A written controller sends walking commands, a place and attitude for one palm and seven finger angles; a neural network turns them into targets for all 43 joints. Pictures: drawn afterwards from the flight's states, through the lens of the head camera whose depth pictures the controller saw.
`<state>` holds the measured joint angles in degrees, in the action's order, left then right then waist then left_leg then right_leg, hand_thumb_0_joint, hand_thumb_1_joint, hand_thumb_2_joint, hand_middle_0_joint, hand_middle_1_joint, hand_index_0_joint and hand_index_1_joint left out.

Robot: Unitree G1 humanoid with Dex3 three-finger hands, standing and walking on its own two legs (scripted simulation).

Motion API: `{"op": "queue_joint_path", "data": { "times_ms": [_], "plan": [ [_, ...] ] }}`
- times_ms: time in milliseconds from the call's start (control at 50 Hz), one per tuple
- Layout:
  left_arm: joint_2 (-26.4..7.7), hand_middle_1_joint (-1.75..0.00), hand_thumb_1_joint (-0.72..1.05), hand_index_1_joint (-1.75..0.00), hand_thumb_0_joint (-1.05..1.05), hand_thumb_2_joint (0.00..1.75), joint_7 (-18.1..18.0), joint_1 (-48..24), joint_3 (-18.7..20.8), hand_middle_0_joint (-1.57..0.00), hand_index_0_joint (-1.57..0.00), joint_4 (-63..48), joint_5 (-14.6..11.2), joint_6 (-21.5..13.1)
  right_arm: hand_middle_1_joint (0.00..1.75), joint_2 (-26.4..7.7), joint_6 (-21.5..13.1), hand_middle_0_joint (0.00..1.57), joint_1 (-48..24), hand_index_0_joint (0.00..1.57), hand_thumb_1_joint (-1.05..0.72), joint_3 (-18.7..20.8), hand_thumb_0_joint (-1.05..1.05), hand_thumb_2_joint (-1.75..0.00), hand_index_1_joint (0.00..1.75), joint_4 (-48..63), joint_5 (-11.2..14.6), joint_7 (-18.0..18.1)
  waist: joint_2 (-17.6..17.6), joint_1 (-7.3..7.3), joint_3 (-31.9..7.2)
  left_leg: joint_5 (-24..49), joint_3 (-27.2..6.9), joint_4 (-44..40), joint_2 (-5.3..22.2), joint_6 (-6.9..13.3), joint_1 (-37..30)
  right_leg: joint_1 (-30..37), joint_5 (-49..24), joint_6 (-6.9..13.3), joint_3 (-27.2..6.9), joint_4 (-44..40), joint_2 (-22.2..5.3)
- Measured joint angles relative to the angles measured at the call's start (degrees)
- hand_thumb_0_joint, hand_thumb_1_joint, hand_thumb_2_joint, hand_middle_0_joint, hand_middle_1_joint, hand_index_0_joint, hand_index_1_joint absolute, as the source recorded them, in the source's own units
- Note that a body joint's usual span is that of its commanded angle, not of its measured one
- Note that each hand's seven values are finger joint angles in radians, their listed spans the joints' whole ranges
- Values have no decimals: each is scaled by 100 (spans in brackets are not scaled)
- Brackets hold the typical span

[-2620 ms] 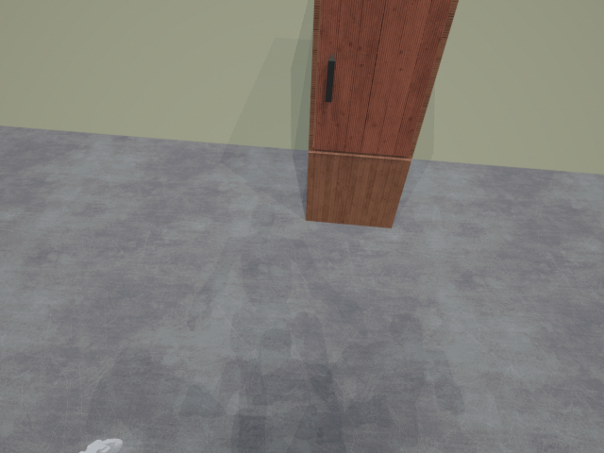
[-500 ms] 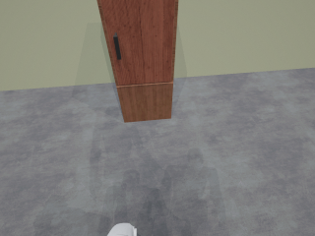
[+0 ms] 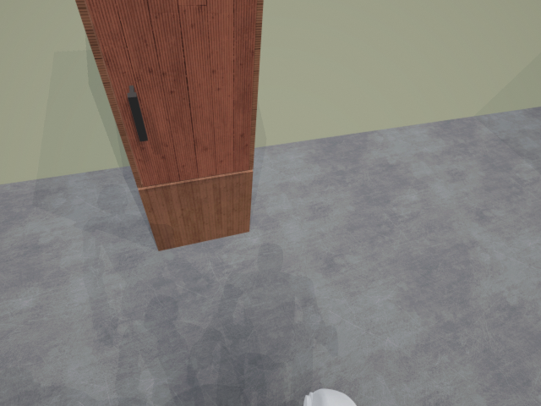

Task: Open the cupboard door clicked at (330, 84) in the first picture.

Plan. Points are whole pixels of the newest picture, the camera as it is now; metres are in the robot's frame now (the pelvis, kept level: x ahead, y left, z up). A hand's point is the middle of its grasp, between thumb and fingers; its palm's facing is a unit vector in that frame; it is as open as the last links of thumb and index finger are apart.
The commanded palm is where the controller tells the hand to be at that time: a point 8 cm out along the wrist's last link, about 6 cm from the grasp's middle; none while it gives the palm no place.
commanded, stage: walk to a spot facing it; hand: left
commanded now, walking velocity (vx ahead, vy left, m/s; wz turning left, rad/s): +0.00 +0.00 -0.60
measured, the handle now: (137, 113) +0.75 +0.41 -0.05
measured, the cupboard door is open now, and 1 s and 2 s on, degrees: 0 0 0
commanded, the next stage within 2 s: turn to face it in 0.04 s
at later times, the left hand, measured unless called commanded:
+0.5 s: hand (198, 366) +0.21 +0.14 -0.16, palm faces +0.01 -0.99 -0.16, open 7.3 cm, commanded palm none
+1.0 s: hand out of the picture +0.10 +0.23 -0.16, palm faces +0.26 -0.93 -0.25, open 7.4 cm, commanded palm none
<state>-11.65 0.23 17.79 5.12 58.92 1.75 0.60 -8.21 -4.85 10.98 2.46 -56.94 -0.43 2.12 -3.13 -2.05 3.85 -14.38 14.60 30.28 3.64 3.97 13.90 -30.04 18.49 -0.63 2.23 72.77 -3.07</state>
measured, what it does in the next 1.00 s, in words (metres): steps on the spot: right foot, then left foot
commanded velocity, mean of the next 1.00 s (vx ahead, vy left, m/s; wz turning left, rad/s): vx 0.00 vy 0.00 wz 0.34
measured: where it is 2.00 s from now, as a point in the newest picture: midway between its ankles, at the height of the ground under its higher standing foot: outside the picture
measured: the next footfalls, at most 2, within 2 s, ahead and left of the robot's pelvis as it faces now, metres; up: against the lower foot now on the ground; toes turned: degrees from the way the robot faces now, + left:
right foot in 0.32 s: +0.15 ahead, -0.15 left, +0.00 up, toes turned -12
left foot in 0.64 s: +0.12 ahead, +0.12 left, +0.00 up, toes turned +14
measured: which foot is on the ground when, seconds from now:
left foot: down 0.00-0.34, up 0.36-0.62, down 0.64-1.00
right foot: up 0.00-0.30, down 0.32-0.64, up 0.66-1.00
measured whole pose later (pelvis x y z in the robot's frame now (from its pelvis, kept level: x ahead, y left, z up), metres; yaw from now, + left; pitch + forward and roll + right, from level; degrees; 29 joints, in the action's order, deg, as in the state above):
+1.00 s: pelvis +0.08 +0.01 +0.01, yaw +13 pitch +0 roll -1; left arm -13.3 -1.3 11.1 4.0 55.7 0.8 3.7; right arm -11.4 1.2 12.4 2.8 -55.2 -1.4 0.7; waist -0.1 0.9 3.5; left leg -12.4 1.4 27.3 -0.3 2.3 14.7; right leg -21.6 24.7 -4.2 2.3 48.2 -3.1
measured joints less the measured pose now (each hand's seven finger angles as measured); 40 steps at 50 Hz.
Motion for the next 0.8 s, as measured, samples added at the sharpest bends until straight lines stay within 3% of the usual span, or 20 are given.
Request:
{"op": "queue_joint_path", "data": {
  "times_ms": [80, 160, 280, 320, 340, 420, 500, 560, 620, 640, 700, 760, 800],
  "plan": [
    [-73, -30, 92, -30, 1, 90, 43, -383, 100, -20, -20, -328, 23, 142, 30, -166, 134, 20, 292, 20, -95, 12, -2, -90, 30, -157, -28, 4, -4, 48, -76, -81, 215, -257, -21, 7, -310, -494, -487, -158, 40, -365, -184],
    [-64, -30, 92, -30, 1, 90, 75, -659, 95, -19, -20, -474, 25, 256, 30, -196, 232, 20, 516, 20, -93, 13, 0, -90, 30, -226, -47, -14, 61, 159, -65, -249, 414, -311, 27, -38, -545, -448, -662, -248, 90, -1078, -293],
    [64, -30, 92, -30, 1, 90, -28, -985, -115, -19, -20, -415, 24, 187, 30, -73, 278, 20, 840, 20, -92, -49, 0, -90, 30, -360, -119, -59, 216, 518, -6, -598, 497, -53, 145, -188, -656, 506, -427, -143, 247, -2991, -220],
    [113, -30, 92, -30, 1, 90, -62, -1044, -216, -20, -20, -384, 17, 62, 30, 14, 303, 20, 1024, 20, -91, -87, 1, -90, 30, -482, -93, -84, 204, 581, -54, -788, 438, 195, 145, -281, -605, 1053, -747, -61, 320, -3853, -185],
    [180, -30, 92, -30, 1, 90, -93, -1087, -254, -20, -20, -342, 16, -18, 30, 32, 338, 20, 1069, 20, -91, -103, 1, -90, 30, -561, -63, -100, 276, 575, -64, -894, 366, 396, 210, -331, -524, 1145, -546, 29, 378, -3967, -146],
    [460, -30, 91, -30, 1, 90, -140, -1183, -407, -20, -20, -322, -17, -152, 30, 111, 624, 20, 1058, 20, -91, -104, 1, -90, 30, -654, 22, -126, 482, 614, -11, -1747, -534, 1909, 128, -499, 176, 1264, -346, 91, 695, -3890, -178],
    [547, -30, 92, -30, -1, 90, -224, -1128, -331, -20, -21, -402, -49, -126, 30, 169, 770, 20, 869, 20, -91, -46, 1, -90, 30, -551, 19, -196, 394, 509, -35, -1671, -912, 2832, 77, -587, 742, 1436, -386, 29, 936, -4035, -321],
    [406, -30, 93, -30, -2, 90, -238, -1106, -262, -21, -21, -446, 7, -47, 30, 131, 780, 20, 669, 20, -91, 14, 1, -90, 30, -345, -2, -240, 272, 460, -74, -1485, -888, 2472, 141, -624, 828, 1438, -356, -60, 1103, -3984, -467],
    [223, -30, 92, -30, -1, 90, -223, -1041, -189, -21, -21, -459, 6, 55, 30, 3, 712, 20, 500, 20, -91, 68, 1, -90, 30, -94, -33, -255, 161, 426, -86, -878, -773, 1458, 157, -631, 592, 1307, -191, -190, 1226, -3629, -656],
    [171, -30, 92, -30, -1, 90, -210, -993, -168, -21, -21, -478, -19, 102, 30, -76, 663, 20, 481, 20, -91, 89, 1, -90, 30, -4, -46, -261, 175, 417, -118, -653, -804, 1090, 138, -514, 517, 1193, -81, -236, 1261, -3398, -714],
    [-71, -30, 92, -30, 0, 90, -184, -878, -55, -20, -20, -430, -49, 300, 30, -144, 571, 20, 316, 20, -91, 120, 1, -90, 30, 107, -105, -236, 37, 374, -100, -747, -783, 1262, 11, -180, 652, 598, 950, -299, 648, -2041, -563],
    [-225, -30, 92, -30, 0, 90, -147, -810, 30, -20, -20, -323, -26, 367, 30, -184, 515, 20, 310, 20, -91, 95, 1, -90, 30, 165, -115, -164, 23, 363, -125, -486, -877, 777, -104, -167, 506, 191, 719, -315, 263, -977, -321],
    [-272, -30, 92, -30, 1, 90, -126, -768, 35, -20, -20, -318, -36, 335, 30, -223, 510, 20, 307, 20, -91, 69, 1, -90, 30, 162, -104, -128, 56, 316, -113, -254, -955, 374, -182, -128, 356, 123, 497, -352, 159, -808, -238]
  ]
}}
